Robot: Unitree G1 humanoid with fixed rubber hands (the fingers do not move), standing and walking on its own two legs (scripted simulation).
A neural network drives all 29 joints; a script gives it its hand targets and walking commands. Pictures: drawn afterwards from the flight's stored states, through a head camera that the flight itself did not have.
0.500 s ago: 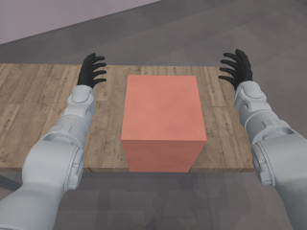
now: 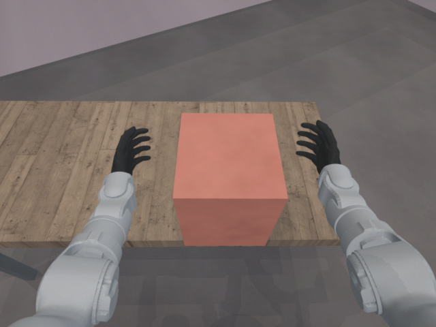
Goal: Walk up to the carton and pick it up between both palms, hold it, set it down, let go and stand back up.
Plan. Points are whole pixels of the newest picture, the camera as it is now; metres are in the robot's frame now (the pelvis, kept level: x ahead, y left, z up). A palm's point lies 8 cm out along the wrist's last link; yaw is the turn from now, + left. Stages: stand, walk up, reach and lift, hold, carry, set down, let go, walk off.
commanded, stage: set down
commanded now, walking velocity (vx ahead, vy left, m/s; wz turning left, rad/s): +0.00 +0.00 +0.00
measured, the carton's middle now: (225, 183) +0.44 +0.01 -0.07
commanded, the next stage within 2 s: none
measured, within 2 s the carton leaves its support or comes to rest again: neither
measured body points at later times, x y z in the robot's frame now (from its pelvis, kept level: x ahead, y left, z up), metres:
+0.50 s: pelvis +0.01 +0.00 +0.00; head +0.04 +0.01 +0.45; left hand +0.35 +0.20 +0.00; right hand +0.36 -0.20 +0.00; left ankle +0.03 +0.12 -0.73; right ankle +0.01 -0.09 -0.73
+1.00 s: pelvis +0.02 +0.00 +0.00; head +0.05 +0.01 +0.45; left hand +0.28 +0.21 -0.03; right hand +0.29 -0.20 -0.03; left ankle +0.03 +0.12 -0.73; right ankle +0.01 -0.09 -0.73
